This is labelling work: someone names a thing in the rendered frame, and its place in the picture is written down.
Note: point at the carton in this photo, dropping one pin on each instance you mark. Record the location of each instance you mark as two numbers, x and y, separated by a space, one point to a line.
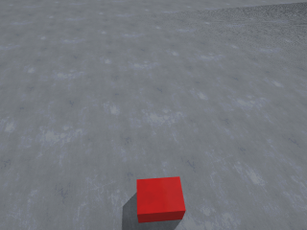
159 199

